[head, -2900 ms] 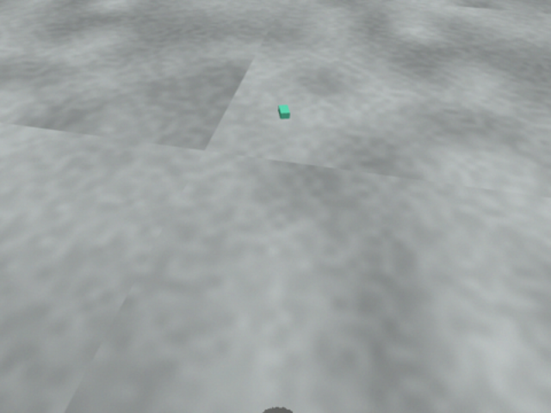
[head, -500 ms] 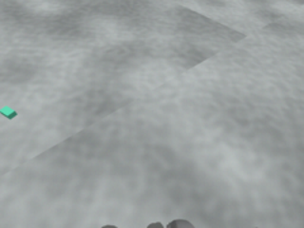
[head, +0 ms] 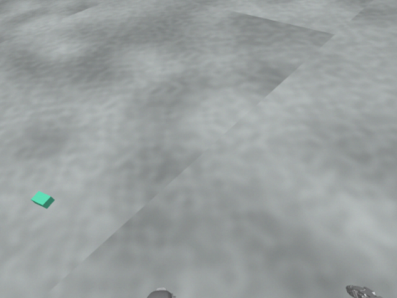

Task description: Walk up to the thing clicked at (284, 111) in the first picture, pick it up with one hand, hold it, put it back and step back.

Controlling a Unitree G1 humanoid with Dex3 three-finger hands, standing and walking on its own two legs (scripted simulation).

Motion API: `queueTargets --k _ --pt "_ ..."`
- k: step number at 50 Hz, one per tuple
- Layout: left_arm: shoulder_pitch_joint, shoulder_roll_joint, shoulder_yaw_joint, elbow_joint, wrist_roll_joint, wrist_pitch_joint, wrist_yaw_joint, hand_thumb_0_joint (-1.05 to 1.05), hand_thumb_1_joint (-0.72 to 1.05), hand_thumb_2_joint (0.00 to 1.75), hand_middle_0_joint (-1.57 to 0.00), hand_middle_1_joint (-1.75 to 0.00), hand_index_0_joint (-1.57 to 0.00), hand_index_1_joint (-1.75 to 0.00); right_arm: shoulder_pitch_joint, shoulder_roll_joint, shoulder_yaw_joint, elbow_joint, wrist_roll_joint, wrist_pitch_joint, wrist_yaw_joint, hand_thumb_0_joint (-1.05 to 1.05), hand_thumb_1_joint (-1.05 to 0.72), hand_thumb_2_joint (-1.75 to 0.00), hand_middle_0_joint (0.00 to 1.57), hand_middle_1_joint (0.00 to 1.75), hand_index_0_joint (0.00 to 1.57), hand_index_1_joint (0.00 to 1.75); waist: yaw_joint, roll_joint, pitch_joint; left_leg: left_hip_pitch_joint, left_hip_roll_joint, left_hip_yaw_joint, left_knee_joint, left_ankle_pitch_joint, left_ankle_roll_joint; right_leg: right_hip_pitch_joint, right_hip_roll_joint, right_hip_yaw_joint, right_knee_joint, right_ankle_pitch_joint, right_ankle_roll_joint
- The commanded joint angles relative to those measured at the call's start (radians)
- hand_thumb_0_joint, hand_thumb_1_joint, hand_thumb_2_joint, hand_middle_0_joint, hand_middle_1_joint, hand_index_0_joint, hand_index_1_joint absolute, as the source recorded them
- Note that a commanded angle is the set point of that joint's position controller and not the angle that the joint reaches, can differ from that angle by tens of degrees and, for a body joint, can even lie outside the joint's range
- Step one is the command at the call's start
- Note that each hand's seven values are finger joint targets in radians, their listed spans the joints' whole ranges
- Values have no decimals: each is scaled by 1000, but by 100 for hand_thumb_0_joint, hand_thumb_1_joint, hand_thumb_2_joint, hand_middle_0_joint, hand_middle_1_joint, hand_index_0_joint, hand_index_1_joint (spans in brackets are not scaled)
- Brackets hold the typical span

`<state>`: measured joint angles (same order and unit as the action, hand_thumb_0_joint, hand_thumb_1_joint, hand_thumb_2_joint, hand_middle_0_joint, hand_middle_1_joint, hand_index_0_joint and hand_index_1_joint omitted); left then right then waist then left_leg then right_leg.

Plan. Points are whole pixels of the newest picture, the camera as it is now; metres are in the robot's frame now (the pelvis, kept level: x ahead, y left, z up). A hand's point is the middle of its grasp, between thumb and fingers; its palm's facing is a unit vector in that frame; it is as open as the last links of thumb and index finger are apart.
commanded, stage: walk up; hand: left
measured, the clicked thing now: (42, 199) +0.82 +1.01 -0.72
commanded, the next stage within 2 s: none
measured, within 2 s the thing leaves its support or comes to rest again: neither
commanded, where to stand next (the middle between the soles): +0.31 +0.88 m, yaw -25 degrees
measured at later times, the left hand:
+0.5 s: hand (7, 271) +0.24 +0.49 -0.12, palm faces -0.13 -0.81 -0.57, open 7.3 cm
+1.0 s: hand out of the picture +0.33 +0.71 -0.13, palm faces -0.25 -0.79 -0.56, open 7.4 cm
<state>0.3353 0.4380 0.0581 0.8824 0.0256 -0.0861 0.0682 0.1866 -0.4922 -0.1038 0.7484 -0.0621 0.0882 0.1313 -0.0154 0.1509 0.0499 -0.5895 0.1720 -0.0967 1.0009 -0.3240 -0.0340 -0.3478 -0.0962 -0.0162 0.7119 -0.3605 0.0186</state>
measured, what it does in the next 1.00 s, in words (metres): steps to the left: left foot, then right foot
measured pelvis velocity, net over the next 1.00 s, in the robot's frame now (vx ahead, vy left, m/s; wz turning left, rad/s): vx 0.18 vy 0.42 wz -0.23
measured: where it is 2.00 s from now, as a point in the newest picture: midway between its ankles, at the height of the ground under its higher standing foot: outside the picture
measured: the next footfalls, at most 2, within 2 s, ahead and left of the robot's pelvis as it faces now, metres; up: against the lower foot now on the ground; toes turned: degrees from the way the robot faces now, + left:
left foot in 0.08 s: +0.12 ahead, +0.23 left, +0.00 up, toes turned +2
right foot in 0.40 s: +0.21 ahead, +0.08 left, +0.00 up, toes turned -14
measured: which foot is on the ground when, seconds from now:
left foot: up 0.00-0.06, down 0.08-0.42, up 0.44-0.74, down 0.76-1.00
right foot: down 0.00-0.10, up 0.12-0.38, down 0.40-0.78, up 0.80-1.00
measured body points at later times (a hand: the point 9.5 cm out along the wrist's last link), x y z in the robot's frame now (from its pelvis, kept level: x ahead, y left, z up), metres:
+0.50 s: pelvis +0.11 +0.20 -0.01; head +0.14 +0.16 +0.44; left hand +0.25 +0.53 -0.08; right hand +0.12 -0.12 -0.14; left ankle +0.09 +0.29 -0.65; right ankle +0.18 +0.09 -0.71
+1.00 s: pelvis +0.18 +0.42 -0.01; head +0.23 +0.39 +0.44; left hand +0.34 +0.75 -0.09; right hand +0.16 +0.09 -0.12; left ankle +0.20 +0.51 -0.71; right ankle +0.22 +0.32 -0.69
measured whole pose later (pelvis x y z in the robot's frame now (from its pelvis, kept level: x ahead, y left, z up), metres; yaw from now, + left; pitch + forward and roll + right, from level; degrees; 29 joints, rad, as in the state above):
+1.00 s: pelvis +0.18 +0.42 -0.01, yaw -13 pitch +0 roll -1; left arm 0.27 0.45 0.06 0.90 -0.02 -0.06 0.10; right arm 0.28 -0.42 -0.09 0.70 -0.08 0.08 0.06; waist -0.08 0.06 0.13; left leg -0.39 0.02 0.08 0.84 -0.45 0.06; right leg -0.56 0.01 -0.10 0.96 -0.42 -0.04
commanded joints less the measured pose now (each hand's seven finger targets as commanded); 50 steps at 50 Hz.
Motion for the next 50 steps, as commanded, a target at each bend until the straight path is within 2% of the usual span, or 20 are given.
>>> queueTargets --k 1,4,5,6,8,12,15,18,19,20,22,28,35,37,38,39,40,42,46,50 --pt "-15 417 119 -64 7 -21 38 0 90 90 -20 -30 -20 -30 -18 -170 -72 -86 0 -27 -4 0 -90 -90 20 30 20 30 -21 -313 -44 127 -46 102 -111 -53 16 -100 -154 180 -215 -1 -223" --pt "-70 295 74 -78 4 -2 44 0 90 90 -20 -30 -20 -30 226 -201 -105 -5 -13 -47 -25 0 -90 -90 20 30 20 30 -180 -67 -131 524 -110 100 -439 -118 51 -306 -11 -3 251 92 -123" --pt "-60 171 39 -92 -13 0 52 0 90 90 -20 -30 -20 -30 235 -317 -122 -19 -21 -61 -38 0 -90 -90 20 30 20 30 -188 308 -76 561 155 -347 -677 -48 86 -581 193 -49 480 -270 -68" --pt "-58 214 37 -61 -18 -3 77 0 90 90 -20 -30 -20 -30 156 -383 -135 -27 0 -66 -55 0 -90 -90 20 30 20 30 -135 313 -80 503 216 -512 -729 -123 192 -563 116 77 591 -250 -105" --pt "-58 266 44 -9 -45 -7 65 0 90 90 -20 -30 -20 -30 97 -251 -99 -57 1 -66 -73 0 -90 -90 20 30 20 30 -105 56 -52 492 132 -216 -575 182 147 -530 74 84 541 -98 -82" --pt "38 244 41 42 -54 -3 47 0 90 90 -20 -30 -20 -30 21 -158 -64 -89 -10 -65 -82 0 -90 -90 20 30 20 30 -63 99 -73 527 48 -5 -465 591 215 -355 49 -20 317 -57 -38" --pt "37 220 41 18 -52 4 45 0 90 90 -20 -30 -20 -30 7 -144 -55 -119 -19 -55 -77 0 -90 -90 20 30 20 30 -54 82 -61 412 63 41 -505 551 231 -186 58 -98 184 14 -55" --pt "192 232 66 50 -40 8 54 0 90 90 -20 -30 -20 -30 -97 -131 -46 -169 -14 -37 -70 0 -90 -90 20 30 20 30 63 -25 -85 174 4 129 -348 398 146 206 76 -97 -79 255 -84" --pt "306 284 95 66 -26 7 68 0 90 90 -20 -30 -20 -30 -95 -99 -34 -184 -3 -40 -69 0 -90 -90 20 30 20 30 130 -120 -139 70 -21 165 -163 403 86 392 26 -2 -161 242 -108" --pt "346 347 116 50 -11 7 83 0 90 90 -20 -30 -20 -30 -27 -55 -20 -186 3 -40 -70 0 -90 -90 20 30 20 30 147 -304 -169 -142 -117 150 63 -73 23 543 -171 317 -273 165 -200" --pt "138 366 106 -55 -22 9 92 0 90 90 -20 -30 -20 -30 54 -168 -55 -148 -5 -7 -86 0 -90 -90 20 30 20 30 56 -135 -144 -159 -116 -26 381 -259 -10 289 -438 715 -414 -135 -362" --pt "-41 325 107 -102 5 -13 60 0 90 90 -20 -30 -20 -30 102 -172 -72 -80 -9 4 -42 0 -90 -90 20 30 20 30 -31 -224 -11 7 -46 -22 264 -71 30 -100 -188 229 -300 -112 -229" --pt "-23 404 137 -106 26 -8 47 0 90 90 -20 -30 -20 -30 65 -168 -90 -96 -8 2 -20 0 -90 -90 20 30 20 30 5 -316 -43 154 -79 120 -23 -152 40 -216 -161 211 -202 -201 -229" --pt "-83 379 119 -115 25 -1 45 0 90 90 -20 -30 -20 -30 178 -170 -100 -67 -10 -13 -29 0 -90 -90 20 30 20 30 -78 -259 -74 297 -112 145 -225 -122 53 -280 -120 153 -50 -149 -183" --pt "-88 311 98 -110 23 6 48 0 90 90 -20 -30 -20 -30 283 -193 -111 -37 -25 -25 -39 0 -90 -90 20 30 20 30 -139 -106 -97 399 -130 97 -366 -183 60 -348 -35 72 204 -111 -130" --pt "-80 191 65 -131 0 9 57 0 90 90 -20 -30 -20 -30 257 -324 -128 -66 -38 -37 -51 0 -90 -90 20 30 20 30 -136 275 -34 387 114 -348 -588 -112 142 -586 198 -54 486 -295 -63" --pt "-152 230 59 -127 -4 3 84 0 90 90 -20 -30 -20 -30 134 -377 -128 -80 -8 -44 -68 0 -90 -90 20 30 20 30 -117 283 9 272 175 -540 -688 -106 248 -550 147 78 550 -324 -93" --pt "-96 259 69 -59 -29 0 75 0 90 90 -20 -30 -20 -30 85 -243 -96 -112 -17 -49 -82 0 -90 -90 20 30 20 30 -85 -1 35 307 101 -298 -524 153 212 -530 124 98 568 -199 -63" --pt "43 242 59 -5 -50 2 58 0 90 90 -20 -30 -20 -30 36 -179 -76 -149 -16 -44 -90 0 -90 -90 20 30 20 30 -45 111 -69 423 46 -94 -380 599 255 -322 81 -41 366 -129 -45" --pt "226 223 70 -1 -40 -6 65 0 90 90 -20 -30 -20 -30 -36 -135 -55 -203 -10 -23 -81 0 -90 -90 20 30 20 30 82 -15 -114 213 -40 56 -169 525 166 156 67 -46 -188 241 -79"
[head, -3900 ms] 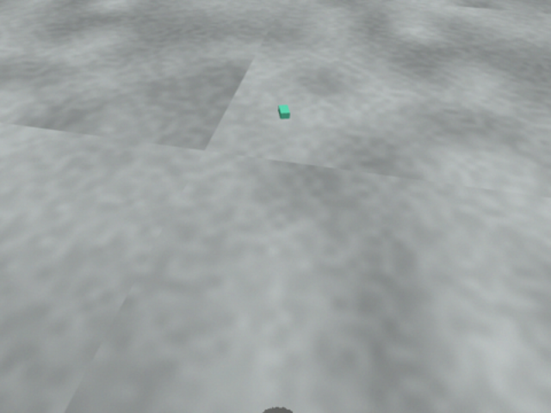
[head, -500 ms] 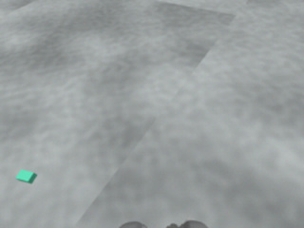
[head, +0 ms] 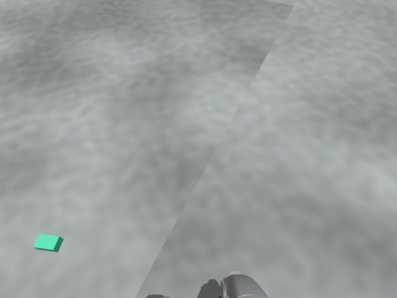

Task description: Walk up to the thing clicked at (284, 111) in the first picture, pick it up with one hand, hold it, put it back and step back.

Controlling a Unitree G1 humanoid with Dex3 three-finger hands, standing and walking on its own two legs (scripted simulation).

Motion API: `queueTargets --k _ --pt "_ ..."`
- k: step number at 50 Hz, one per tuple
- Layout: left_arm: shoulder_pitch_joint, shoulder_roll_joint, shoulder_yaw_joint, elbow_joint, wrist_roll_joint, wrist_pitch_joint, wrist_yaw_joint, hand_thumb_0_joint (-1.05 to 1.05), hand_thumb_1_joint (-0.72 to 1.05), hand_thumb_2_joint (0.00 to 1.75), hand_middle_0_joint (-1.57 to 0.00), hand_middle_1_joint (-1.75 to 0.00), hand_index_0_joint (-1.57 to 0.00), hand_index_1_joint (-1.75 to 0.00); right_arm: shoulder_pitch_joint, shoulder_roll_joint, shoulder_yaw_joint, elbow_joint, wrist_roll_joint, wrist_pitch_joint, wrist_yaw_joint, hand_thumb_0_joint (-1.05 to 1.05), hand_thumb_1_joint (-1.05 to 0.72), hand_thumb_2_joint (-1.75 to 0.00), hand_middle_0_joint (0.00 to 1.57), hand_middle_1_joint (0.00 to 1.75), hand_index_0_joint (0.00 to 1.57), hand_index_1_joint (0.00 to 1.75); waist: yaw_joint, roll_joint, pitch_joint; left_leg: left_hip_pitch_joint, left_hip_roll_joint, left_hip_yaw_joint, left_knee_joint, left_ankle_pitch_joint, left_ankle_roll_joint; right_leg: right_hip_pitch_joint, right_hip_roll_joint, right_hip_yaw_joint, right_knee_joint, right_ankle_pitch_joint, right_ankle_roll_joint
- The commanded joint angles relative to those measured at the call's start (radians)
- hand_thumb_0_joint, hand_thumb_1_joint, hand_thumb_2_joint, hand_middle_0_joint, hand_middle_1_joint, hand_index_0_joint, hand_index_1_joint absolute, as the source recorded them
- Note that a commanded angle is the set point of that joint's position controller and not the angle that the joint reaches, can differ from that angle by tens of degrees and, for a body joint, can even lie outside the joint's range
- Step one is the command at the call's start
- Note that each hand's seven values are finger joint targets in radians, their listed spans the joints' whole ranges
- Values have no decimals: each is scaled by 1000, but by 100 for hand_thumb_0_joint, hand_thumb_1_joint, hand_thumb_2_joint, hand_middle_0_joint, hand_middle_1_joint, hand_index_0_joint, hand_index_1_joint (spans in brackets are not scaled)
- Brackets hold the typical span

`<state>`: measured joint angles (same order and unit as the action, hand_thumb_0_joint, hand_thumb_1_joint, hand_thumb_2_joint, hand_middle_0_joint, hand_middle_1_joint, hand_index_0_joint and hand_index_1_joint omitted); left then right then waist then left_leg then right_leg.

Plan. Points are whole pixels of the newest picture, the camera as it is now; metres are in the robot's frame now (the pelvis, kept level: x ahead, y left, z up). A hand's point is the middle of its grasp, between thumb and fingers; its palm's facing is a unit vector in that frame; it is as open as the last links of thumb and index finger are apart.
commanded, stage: walk up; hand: left
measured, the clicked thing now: (48, 242) +0.48 +0.71 -0.72
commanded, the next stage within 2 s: none
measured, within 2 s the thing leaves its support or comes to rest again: neither
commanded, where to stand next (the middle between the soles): +0.03 +0.47 m, yaw -12 degrees
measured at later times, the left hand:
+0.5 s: hand out of the picture +0.07 +0.59 -0.13, palm faces -0.06 -0.76 -0.65, open 7.4 cm
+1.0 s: hand out of the picture +0.02 +0.78 -0.11, palm faces -0.09 -0.77 -0.63, open 7.4 cm
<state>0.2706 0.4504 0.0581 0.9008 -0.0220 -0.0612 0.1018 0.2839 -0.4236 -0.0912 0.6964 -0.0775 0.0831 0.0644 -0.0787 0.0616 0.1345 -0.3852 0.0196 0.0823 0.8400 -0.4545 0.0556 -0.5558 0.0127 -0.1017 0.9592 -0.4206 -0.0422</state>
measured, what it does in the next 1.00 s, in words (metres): steps to the left: right foot, then left foot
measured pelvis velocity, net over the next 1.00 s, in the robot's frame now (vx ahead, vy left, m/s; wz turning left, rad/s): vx -0.07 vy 0.46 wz -0.11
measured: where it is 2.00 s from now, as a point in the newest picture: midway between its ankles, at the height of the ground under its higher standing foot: outside the picture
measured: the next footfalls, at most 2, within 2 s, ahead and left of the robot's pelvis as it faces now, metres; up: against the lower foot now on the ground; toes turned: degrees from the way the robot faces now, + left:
right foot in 0.04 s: +0.11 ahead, -0.07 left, +0.00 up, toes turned -5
left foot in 0.38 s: +0.05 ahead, +0.37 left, +0.00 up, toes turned -2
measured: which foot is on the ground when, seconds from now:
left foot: down 0.00-0.04, up 0.06-0.36, down 0.38-0.68, up 0.70-1.00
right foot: up 0.00-0.02, down 0.04-0.40, up 0.42-0.66, down 0.68-1.00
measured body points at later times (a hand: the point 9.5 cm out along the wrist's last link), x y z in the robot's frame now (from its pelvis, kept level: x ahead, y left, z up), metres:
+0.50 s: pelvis -0.02 +0.24 -0.02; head +0.02 +0.23 +0.42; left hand +0.07 +0.63 -0.09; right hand +0.06 -0.10 -0.12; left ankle +0.01 +0.37 -0.70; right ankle +0.04 +0.04 -0.65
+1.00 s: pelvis -0.07 +0.46 -0.02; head -0.04 +0.41 +0.42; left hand +0.03 +0.81 -0.07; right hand +0.00 +0.10 -0.14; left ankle -0.06 +0.65 -0.69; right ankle +0.01 +0.23 -0.70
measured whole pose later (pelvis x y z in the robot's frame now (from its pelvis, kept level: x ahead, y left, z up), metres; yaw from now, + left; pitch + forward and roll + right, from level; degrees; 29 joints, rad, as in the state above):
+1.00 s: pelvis -0.07 +0.46 -0.02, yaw -6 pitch -2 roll +0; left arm 0.29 0.45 0.08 0.82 0.05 -0.04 0.09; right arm 0.23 -0.50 -0.13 0.71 -0.03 0.12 0.07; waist 0.02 0.11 0.12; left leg -0.43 0.10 -0.09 1.02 -0.51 -0.02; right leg -0.56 -0.16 0.06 0.87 -0.30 0.00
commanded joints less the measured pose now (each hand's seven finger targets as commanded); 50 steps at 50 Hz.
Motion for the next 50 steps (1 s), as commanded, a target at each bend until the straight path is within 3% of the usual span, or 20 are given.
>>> queueTargets --k 1,2,3,4,9,15,18,19,20,21,23,30,32,33,34,35,36,39,47,50 --pt "340 286 99 -30 30 -33 42 0 90 90 -20 -30 -20 -30 -79 -157 -51 -161 19 -18 -11 0 -90 -90 20 30 20 30 174 -43 -225 -166 61 -114 143 486 6 552 -119 220 -453 324 -38" --pt "317 339 111 -74 46 -29 51 0 90 90 -20 -30 -20 -30 14 -124 -41 -163 19 -14 -11 0 -90 -90 20 30 20 30 130 -190 -287 -384 16 -137 320 -147 -59 706 -401 620 -471 317 -144" --pt "254 356 109 -108 38 -20 54 0 90 90 -20 -30 -20 -30 6 -216 -73 -151 8 5 -28 0 -90 -90 20 30 20 30 127 -39 -298 -367 27 -219 488 -188 -60 562 -548 800 -546 198 -284" --pt "190 352 107 -133 31 -24 56 0 90 90 -20 -30 -20 -30 -33 -246 -86 -150 1 14 -34 0 -90 -90 20 30 20 30 112 4 -230 -367 56 -252 575 -152 -59 427 -555 787 -583 102 -321" --pt "81 310 99 -162 51 -29 30 0 90 90 -20 -30 -20 -30 20 -236 -102 -97 1 15 6 0 -90 -90 20 30 20 30 53 -140 -116 -258 63 -207 524 31 -57 145 -294 369 -490 -6 -184" --pt "75 393 133 -164 78 -28 17 0 90 90 -20 -30 -20 -30 -47 -228 -102 -115 11 15 30 0 -90 -90 20 30 20 30 88 -270 -118 -140 85 -102 194 -55 -44 43 -271 342 -444 -92 -176" --pt "11 360 113 -164 68 -15 19 0 90 90 -20 -30 -20 -30 101 -236 -117 -60 6 3 24 0 -90 -90 20 30 20 30 -5 -191 -183 102 29 -44 -34 6 -28 -82 -221 257 -275 -26 -109" --pt "4 294 94 -156 67 -6 24 0 90 90 -20 -30 -20 -30 203 -264 -129 -30 -8 -6 19 0 -90 -90 20 30 20 30 -64 -33 -200 192 19 -95 -160 -39 -16 -166 -125 165 -34 -44 -59" --pt "-8 180 61 -176 49 -1 35 0 90 90 -20 -30 -20 -30 180 -389 -144 -56 -17 -16 6 0 -90 -90 20 30 20 30 -73 346 -119 132 271 -556 -397 -3 69 -397 96 42 267 -253 5" --pt "-82 227 61 -174 49 -8 63 0 90 90 -20 -30 -20 -30 43 -456 -146 -72 12 -23 -11 0 -90 -90 20 30 20 30 -57 380 -61 -21 339 -754 -525 -20 179 -343 49 172 353 -272 -18" --pt "-17 251 73 -100 23 -5 51 0 90 90 -20 -30 -20 -30 -31 -318 -112 -102 -2 -27 -24 0 -90 -90 20 30 20 30 -9 91 -10 -24 245 -500 -381 152 115 -310 27 210 379 -135 4" --pt "144 197 64 -68 -2 -7 24 0 90 90 -20 -30 -20 -30 -62 -228 -74 -139 -6 -13 -25 0 -90 -90 20 30 20 30 51 204 -119 52 198 -302 -220 601 157 76 -31 37 -34 -35 1" --pt "287 204 74 -40 8 -14 36 0 90 90 -20 -30 -20 -30 -128 -195 -60 -176 3 1 -19 0 -90 -90 20 30 20 30 143 89 -165 -65 135 -212 -57 578 77 362 -50 70 -378 206 -26" --pt "317 268 98 -52 29 -19 45 0 90 90 -20 -30 -20 -30 -80 -149 -47 -178 17 1 -16 0 -90 -90 20 30 20 30 164 -48 -192 -185 72 -179 116 444 6 518 -129 249 -456 233 -49" --pt "264 327 114 -108 44 -21 50 0 90 90 -20 -30 -20 -30 36 -104 -34 -164 21 3 -15 0 -90 -90 20 30 20 30 108 -217 -251 -400 -2 -165 303 -162 -65 686 -422 653 -455 367 -121" --pt "193 360 117 -137 44 -14 55 0 90 90 -20 -30 -20 -30 8 -204 -67 -167 3 17 -38 0 -90 -90 20 30 20 30 110 -93 -257 -395 9 -266 479 -210 -52 525 -570 799 -494 410 -296" --pt "148 353 117 -154 31 -18 56 0 90 90 -20 -30 -20 -30 -24 -239 -83 -163 3 24 -45 0 -90 -90 20 30 20 30 105 -14 -211 -354 24 -320 582 -165 -52 379 -554 765 -529 294 -319" --pt "63 299 103 -158 39 -24 47 0 90 90 -20 -30 -20 -30 -6 -240 -98 -125 13 19 -25 0 -90 -90 20 30 20 30 60 -67 -105 -285 2 -301 623 4 -63 183 -354 446 -472 181 -201" --pt "3 326 124 -147 81 -5 12 0 90 90 -20 -30 -20 -30 8 -191 -89 -47 49 23 3 0 -90 -90 20 30 20 30 90 -336 -130 -38 31 -54 142 -128 -72 55 -194 241 -435 -198 -124" --pt "-35 269 103 -115 74 26 -6 0 90 90 -20 -30 -20 -30 193 -197 -99 72 48 -3 -19 0 -90 -90 20 30 20 30 -6 -160 -162 245 -25 7 -143 -38 -61 -135 -140 197 -183 -284 -65"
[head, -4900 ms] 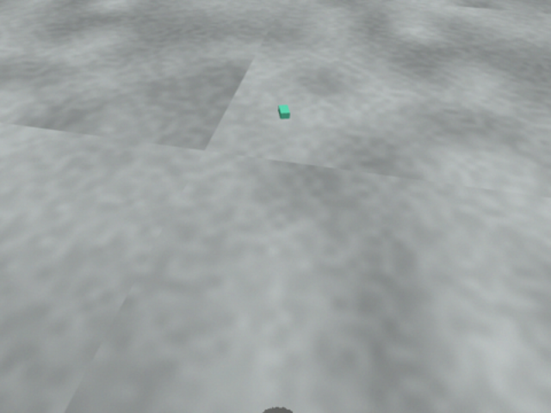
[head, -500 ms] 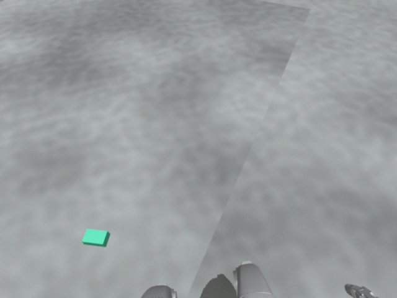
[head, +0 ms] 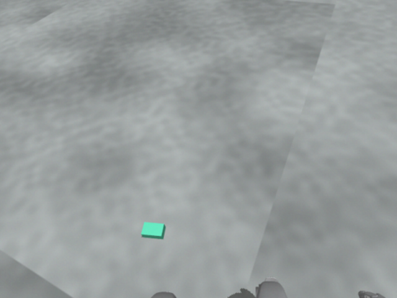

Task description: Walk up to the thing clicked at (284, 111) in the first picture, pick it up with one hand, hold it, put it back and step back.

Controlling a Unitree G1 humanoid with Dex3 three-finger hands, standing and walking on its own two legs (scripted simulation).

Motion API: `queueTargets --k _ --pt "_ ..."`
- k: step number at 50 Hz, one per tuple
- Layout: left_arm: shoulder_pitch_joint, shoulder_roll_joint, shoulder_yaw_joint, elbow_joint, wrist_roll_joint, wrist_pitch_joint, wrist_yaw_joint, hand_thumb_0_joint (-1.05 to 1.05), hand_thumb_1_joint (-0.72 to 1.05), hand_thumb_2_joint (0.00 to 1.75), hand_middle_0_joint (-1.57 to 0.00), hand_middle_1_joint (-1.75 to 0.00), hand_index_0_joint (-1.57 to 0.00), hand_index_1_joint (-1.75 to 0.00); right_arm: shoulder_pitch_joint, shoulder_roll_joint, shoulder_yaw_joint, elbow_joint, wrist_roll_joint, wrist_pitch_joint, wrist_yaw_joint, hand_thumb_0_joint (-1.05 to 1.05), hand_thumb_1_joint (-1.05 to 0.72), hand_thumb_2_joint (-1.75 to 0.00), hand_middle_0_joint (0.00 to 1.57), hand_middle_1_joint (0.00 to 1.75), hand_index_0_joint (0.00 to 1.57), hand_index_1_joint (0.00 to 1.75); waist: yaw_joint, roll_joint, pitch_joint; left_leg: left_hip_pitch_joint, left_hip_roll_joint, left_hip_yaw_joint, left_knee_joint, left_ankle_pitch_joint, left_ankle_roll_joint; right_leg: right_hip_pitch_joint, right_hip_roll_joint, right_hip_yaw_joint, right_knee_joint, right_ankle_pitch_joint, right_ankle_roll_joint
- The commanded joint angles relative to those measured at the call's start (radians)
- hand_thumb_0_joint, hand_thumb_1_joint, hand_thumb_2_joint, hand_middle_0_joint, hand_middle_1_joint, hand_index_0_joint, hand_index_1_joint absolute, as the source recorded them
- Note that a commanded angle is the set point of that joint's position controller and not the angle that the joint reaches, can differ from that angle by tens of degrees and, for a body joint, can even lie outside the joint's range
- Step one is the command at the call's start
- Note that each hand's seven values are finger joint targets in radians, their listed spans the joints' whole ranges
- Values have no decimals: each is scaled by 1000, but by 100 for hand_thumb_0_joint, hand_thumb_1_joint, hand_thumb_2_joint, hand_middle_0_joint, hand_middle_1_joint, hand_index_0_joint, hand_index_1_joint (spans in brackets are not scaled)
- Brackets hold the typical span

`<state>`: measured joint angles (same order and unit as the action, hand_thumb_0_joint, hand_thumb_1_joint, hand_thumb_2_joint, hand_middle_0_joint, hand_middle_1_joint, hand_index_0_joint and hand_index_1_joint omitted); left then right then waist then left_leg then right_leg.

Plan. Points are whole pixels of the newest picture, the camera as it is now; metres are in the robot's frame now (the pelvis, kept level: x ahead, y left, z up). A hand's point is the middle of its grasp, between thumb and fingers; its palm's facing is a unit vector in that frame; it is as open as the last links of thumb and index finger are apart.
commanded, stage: walk up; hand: left
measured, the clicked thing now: (153, 230) +0.52 +0.31 -0.70
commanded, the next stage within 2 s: none
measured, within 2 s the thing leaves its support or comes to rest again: neither
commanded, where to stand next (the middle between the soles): +0.09 +0.03 m, yaw -6 degrees
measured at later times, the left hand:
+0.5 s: hand out of the picture +0.13 +0.31 -0.13, palm faces -0.16 -0.93 -0.34, open 7.4 cm
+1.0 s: hand out of the picture +0.12 +0.30 -0.11, palm faces -0.15 -0.91 -0.38, open 7.4 cm
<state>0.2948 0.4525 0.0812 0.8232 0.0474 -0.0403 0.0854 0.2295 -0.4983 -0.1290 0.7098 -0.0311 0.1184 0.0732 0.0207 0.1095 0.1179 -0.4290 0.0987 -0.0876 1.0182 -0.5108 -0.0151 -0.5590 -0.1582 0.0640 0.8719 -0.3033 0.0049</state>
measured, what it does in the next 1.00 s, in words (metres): steps on the spot: left foot, then right foot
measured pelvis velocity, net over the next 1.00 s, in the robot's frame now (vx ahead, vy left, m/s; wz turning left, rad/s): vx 0.01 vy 0.04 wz -0.16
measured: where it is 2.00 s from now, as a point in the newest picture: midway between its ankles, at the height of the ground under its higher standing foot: outside the picture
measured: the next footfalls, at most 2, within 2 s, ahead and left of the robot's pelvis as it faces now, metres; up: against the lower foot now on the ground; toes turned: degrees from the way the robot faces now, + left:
left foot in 0.02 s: +0.03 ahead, +0.20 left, +0.00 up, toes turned -1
right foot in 0.48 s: +0.03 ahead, -0.08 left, +0.00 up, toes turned -9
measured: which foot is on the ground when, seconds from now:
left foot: up 0.00-0.00, down 0.02-0.52, up 0.54-0.70, down 0.72-1.00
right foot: down 0.00-0.04, up 0.06-0.46, down 0.48-1.00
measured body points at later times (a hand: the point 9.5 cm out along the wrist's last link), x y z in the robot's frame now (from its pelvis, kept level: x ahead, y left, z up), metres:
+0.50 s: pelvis +0.00 +0.06 +0.02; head +0.06 +0.07 +0.47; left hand +0.14 +0.36 -0.11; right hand -0.02 -0.28 -0.07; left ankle -0.01 +0.20 -0.68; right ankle -0.01 -0.07 -0.69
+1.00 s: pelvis +0.01 +0.04 +0.03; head +0.04 +0.03 +0.48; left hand +0.13 +0.35 -0.08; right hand +0.05 -0.27 -0.10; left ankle +0.10 +0.18 -0.68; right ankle -0.01 -0.07 -0.68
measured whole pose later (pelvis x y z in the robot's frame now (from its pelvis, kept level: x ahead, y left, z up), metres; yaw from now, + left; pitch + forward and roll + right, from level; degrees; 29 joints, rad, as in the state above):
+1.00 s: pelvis +0.01 +0.04 +0.03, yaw -9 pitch -2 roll +1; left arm 0.14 0.38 0.04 1.04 0.01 0.02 -0.02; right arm 0.14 -0.38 -0.01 1.01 0.00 -0.03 0.00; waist 0.00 0.01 0.11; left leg -0.37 0.04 0.01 0.65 -0.24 -0.02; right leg -0.29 -0.02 0.01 0.72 -0.39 0.00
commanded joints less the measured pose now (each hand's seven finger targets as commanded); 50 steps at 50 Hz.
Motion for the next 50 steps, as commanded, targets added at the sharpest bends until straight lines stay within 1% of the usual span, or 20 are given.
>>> queueTargets --k 1,2,3,5,6,20,23,24,25,26,29,34,35,36,37,38,42,44,45,50 --pt "-36 178 55 -27 -6 14 9 0 90 90 -20 -30 -20 -30 266 -162 -59 67 -13 -54 -38 0 -90 -90 20 30 20 30 -117 20 -86 195 -33 -35 -512 -223 44 -199 150 -9 174 -405 -83" --pt "-97 139 39 -60 -20 6 22 0 90 90 -20 -30 -20 -30 136 -307 -69 17 -4 -62 -42 0 -90 -90 20 30 20 30 -101 251 -2 -11 237 -523 -735 -425 173 -314 237 -40 332 -334 -35" --pt "-197 210 49 -58 -6 -6 26 0 90 90 -20 -30 -20 -30 -23 -350 -64 3 9 -71 -49 0 -90 -90 20 30 20 30 -82 129 115 -207 357 -710 -826 -512 307 -242 158 47 403 -261 -42" --pt "-92 210 53 37 -38 -12 -2 0 90 90 -20 -30 -20 -30 -110 -236 -31 10 -8 -108 -71 0 -90 -90 20 30 20 30 -13 -24 102 -109 190 -392 -652 -273 193 -201 153 94 379 -137 -34" --pt "-40 201 52 72 -43 -7 -19 0 90 90 -20 -30 -20 -30 -95 -234 -24 30 -7 -122 -80 0 -90 -90 20 30 20 30 -7 29 58 -52 172 -358 -612 -254 174 -155 142 70 348 -106 -34" --pt "-173 147 48 2 -18 19 -95 0 90 90 -20 -30 -20 -30 175 -212 -5 142 16 -203 -132 0 -90 -90 20 30 20 30 -73 82 -121 427 237 -217 -431 832 227 -15 133 -47 -30 -226 -52" --pt "-69 136 43 40 -26 4 -96 0 90 90 -20 -30 -20 -30 76 -184 17 113 32 -190 -124 0 -90 -90 20 30 20 30 4 55 -190 247 110 13 -282 813 130 324 162 -102 -298 67 -80" --pt "9 193 61 61 -24 -1 -88 0 90 90 -20 -30 -20 -30 38 -142 35 88 39 -192 -124 0 -90 -90 20 30 20 30 50 -38 -234 50 45 82 -138 737 72 541 114 18 -296 193 -116" --pt "63 264 79 56 -30 -5 -80 0 90 90 -20 -30 -20 -30 26 -83 53 63 50 -196 -121 0 -90 -90 20 30 20 30 78 -230 -269 -153 -70 150 89 442 18 659 -76 356 -345 264 -239" --pt "67 276 75 60 -40 -3 -81 0 90 90 -20 -30 -20 -30 -46 -107 44 58 41 -189 -133 0 -90 -90 20 30 20 30 88 -260 -211 -232 -90 116 125 -86 38 618 -218 489 -392 442 -372" --pt "-80 209 41 20 -40 4 -70 0 90 90 -20 -30 -20 -30 30 -112 42 119 41 -190 -123 0 -90 -90 20 30 20 30 -8 -154 -89 -154 -28 70 35 -82 42 411 -113 242 -324 473 -294" --pt "-215 172 15 9 -43 20 -77 0 90 90 -20 -30 -20 -30 130 -78 40 209 39 -195 -106 0 -90 -90 20 30 20 30 -76 -226 -132 240 -87 180 -432 368 35 172 22 45 -176 350 -163" --pt "-217 143 6 6 -51 29 -80 0 90 90 -20 -30 -20 -30 126 -97 33 212 27 -198 -112 0 -90 -90 20 30 20 30 -82 -198 -130 297 -67 119 -489 411 42 108 39 44 -128 245 -127" --pt "-206 89 -7 3 -61 35 -81 0 90 90 -20 -30 -20 -30 112 -164 22 203 8 -203 -117 0 -90 -90 20 30 20 30 -78 -27 -139 323 97 -143 -576 396 85 22 117 19 -3 97 -73" --pt "-139 109 -3 35 -65 51 -72 0 90 90 -20 -30 -20 -30 38 -239 19 169 19 -204 -114 0 -90 -90 20 30 20 30 -45 45 -149 173 318 -406 -677 263 247 104 162 -2 74 -257 -39" --pt "-154 160 11 68 -56 59 -68 0 90 90 -20 -30 -20 -30 -35 -253 12 164 16 -198 -112 0 -90 -90 20 30 20 30 -41 0 -96 55 337 -452 -705 143 289 164 122 35 134 -295 -39" --pt "-56 132 26 151 -46 32 -88 0 90 90 -20 -30 -20 -30 -143 -159 51 178 17 -180 -106 0 -90 -90 20 30 20 30 41 14 -107 -27 110 -72 -517 209 111 357 117 -24 -256 -48 -70" --pt "-152 205 34 115 -28 16 -88 0 90 90 -20 -30 -20 -30 -76 -85 71 197 32 -164 -101 0 -90 -90 20 30 20 30 -20 -202 -100 -42 -45 65 -334 155 26 294 -64 333 -473 -128 -138" --pt "-236 235 30 101 -30 17 -88 0 90 90 -20 -30 -20 -30 -112 -100 62 207 32 -161 -105 0 -90 -90 20 30 20 30 -33 -237 -75 69 -71 67 -308 48 28 143 -113 350 -481 -100 -183" --pt "-262 147 1 128 -41 23 -87 0 90 90 -20 -30 -20 -30 -112 -111 63 265 32 -177 -91 0 -90 -90 20 30 20 30 -37 -188 -180 231 13 -27 -500 368 64 239 44 71 -361 101 -61"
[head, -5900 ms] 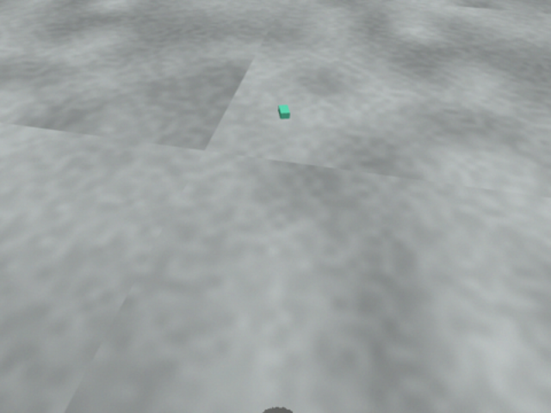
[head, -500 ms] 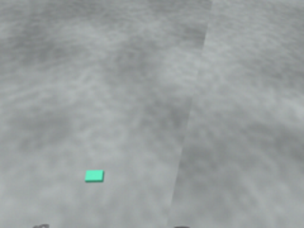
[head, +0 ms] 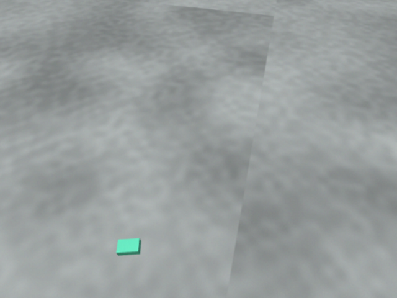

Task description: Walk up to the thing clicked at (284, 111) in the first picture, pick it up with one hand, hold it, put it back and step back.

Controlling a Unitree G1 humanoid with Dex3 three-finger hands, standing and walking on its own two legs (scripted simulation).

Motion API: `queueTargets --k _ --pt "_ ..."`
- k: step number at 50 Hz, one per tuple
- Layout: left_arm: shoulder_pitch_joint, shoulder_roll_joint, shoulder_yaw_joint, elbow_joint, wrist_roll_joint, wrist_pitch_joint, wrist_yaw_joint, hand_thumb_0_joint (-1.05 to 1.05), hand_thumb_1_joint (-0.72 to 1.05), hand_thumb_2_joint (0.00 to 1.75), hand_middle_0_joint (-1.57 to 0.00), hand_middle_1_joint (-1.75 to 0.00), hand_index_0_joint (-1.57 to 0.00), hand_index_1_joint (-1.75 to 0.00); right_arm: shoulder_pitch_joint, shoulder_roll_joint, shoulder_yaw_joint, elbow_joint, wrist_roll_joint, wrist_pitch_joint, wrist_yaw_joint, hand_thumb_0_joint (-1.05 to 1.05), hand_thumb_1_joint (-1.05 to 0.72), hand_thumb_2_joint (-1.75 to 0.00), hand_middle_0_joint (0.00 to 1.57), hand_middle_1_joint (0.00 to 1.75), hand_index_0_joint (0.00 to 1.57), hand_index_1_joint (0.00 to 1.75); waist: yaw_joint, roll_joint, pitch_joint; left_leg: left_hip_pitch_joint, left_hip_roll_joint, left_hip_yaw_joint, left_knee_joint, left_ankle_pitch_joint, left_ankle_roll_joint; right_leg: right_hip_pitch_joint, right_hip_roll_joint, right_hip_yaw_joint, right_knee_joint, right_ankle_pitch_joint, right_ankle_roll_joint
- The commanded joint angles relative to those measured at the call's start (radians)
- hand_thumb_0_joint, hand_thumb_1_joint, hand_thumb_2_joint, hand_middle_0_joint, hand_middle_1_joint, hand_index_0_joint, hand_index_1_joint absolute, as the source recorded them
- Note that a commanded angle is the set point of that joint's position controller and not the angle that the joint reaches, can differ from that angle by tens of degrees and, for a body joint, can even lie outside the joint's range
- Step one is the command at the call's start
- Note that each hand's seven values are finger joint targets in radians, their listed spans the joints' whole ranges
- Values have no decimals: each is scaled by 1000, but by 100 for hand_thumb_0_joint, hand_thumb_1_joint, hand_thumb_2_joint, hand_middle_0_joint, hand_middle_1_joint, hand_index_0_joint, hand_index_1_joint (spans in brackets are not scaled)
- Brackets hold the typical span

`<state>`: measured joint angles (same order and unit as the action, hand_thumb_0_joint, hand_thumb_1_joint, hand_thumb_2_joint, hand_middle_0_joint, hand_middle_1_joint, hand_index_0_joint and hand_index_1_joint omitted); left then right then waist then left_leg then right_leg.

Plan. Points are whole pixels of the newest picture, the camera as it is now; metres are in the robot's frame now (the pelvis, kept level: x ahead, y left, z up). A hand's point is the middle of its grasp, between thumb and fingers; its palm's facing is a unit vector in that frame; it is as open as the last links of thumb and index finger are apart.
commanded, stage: walk up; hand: left
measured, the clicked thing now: (129, 246) +0.46 +0.35 -0.73
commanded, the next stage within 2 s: none
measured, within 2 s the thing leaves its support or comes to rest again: neither
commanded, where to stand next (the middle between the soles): +0.08 +0.00 m, yaw +3 degrees
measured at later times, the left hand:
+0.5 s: hand out of the picture +0.12 +0.26 -0.13, palm faces +0.04 -0.95 -0.32, open 7.4 cm
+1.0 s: hand out of the picture +0.09 +0.27 -0.14, palm faces +0.08 -0.94 -0.32, open 7.4 cm
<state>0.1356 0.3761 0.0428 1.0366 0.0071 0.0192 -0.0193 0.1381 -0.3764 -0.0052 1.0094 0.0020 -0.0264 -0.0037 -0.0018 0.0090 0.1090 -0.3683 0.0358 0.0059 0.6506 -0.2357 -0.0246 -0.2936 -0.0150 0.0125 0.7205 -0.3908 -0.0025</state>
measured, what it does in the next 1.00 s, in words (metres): stands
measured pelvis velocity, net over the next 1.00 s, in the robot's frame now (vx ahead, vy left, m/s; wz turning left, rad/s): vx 0.01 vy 0.01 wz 0.07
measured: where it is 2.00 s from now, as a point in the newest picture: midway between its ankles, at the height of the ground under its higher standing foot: outside the picture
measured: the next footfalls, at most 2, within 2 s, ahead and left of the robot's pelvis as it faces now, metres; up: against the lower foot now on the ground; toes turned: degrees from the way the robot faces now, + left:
left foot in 1.68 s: +0.05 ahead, +0.14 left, +0.00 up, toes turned +10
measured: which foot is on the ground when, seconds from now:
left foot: down 0.00-1.00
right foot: down 0.00-1.00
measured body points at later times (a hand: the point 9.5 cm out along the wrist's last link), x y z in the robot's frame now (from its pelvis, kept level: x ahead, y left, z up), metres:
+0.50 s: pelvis +0.01 +0.00 +0.02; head +0.03 +0.01 +0.47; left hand +0.11 +0.31 -0.11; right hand +0.12 -0.30 -0.10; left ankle +0.06 +0.15 -0.72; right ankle +0.00 -0.12 -0.72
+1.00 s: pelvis +0.01 +0.01 +0.02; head +0.04 +0.02 +0.47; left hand +0.08 +0.32 -0.11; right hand +0.14 -0.29 -0.10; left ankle +0.06 +0.15 -0.72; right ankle +0.00 -0.12 -0.72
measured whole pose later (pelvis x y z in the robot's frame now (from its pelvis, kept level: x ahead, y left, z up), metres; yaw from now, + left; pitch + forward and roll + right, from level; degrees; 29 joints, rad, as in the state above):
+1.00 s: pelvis +0.01 +0.01 +0.02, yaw +4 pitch -1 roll -1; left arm 0.07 0.36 0.05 1.09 0.01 0.03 -0.03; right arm 0.06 -0.35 0.00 1.09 0.00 -0.01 0.01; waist 0.01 0.00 0.08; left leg -0.28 0.02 -0.06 0.46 -0.16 -0.03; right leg -0.14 -0.02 -0.06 0.44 -0.28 0.01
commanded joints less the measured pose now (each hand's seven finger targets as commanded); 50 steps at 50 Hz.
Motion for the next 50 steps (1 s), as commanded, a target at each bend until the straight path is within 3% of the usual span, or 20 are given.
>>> queueTargets --k 1,4,9,17,24,35,44,49,50 --pt "-83 221 39 -72 -2 -34 18 0 90 90 -20 -30 -20 -30 -46 -232 -54 -28 0 -30 -12 0 -90 -90 20 30 20 30 3 -83 -175 145 75 -114 -114 103 80 13 -97 118 -232 153 -51" --pt "-113 227 40 -57 -3 -33 20 0 90 90 -20 -30 -20 -30 -62 -214 -45 -5 1 -24 -11 0 -90 -90 20 30 20 30 -6 -79 -152 169 45 -69 -122 170 54 11 -125 130 -257 219 -60" --pt "-127 212 37 -34 -8 -24 20 0 90 90 -20 -30 -20 -30 -76 -217 -42 29 -5 -19 -11 0 -90 -90 20 30 20 30 -3 -37 -158 173 65 -93 -172 171 56 38 -108 100 -282 182 -53" --pt "-137 204 39 -11 -8 -16 15 0 90 90 -20 -30 -20 -30 -115 -224 -35 40 -5 -20 -11 0 -90 -90 20 30 20 30 7 25 -163 133 91 -123 -231 195 57 122 -94 63 -294 204 -48" --pt "-149 199 37 -10 -3 -17 6 0 90 90 -20 -30 -20 -30 -134 -219 -39 30 -10 -17 -5 0 -90 -90 20 30 20 30 -1 15 -145 126 80 -141 -278 32 49 103 -98 71 -348 108 -48" --pt "-132 199 42 -14 0 -23 8 0 90 90 -20 -30 -20 -30 -112 -214 -41 21 -6 -17 -6 0 -90 -90 20 30 20 30 -1 -1 -199 168 80 -125 -241 259 52 172 -102 36 -343 248 -33" --pt "-114 195 43 -18 1 -20 12 0 90 90 -20 -30 -20 -30 -116 -202 -42 18 -7 -9 -6 0 -90 -90 20 30 20 30 3 6 -177 147 79 -141 -255 224 51 175 -102 18 -358 201 -34" --pt "-112 195 42 -19 0 -19 11 0 90 90 -20 -30 -20 -30 -120 -205 -41 16 -7 -7 -5 0 -90 -90 20 30 20 30 -1 17 -158 131 71 -153 -275 154 46 169 -102 19 -361 187 -35" --pt "-113 237 67 -42 0 8 12 0 90 90 -20 -30 -20 -30 -120 -256 -59 6 -5 4 -17 0 -90 -90 20 30 20 30 -3 15 -70 79 85 -171 -203 448 57 116 -95 1 -260 378 -33"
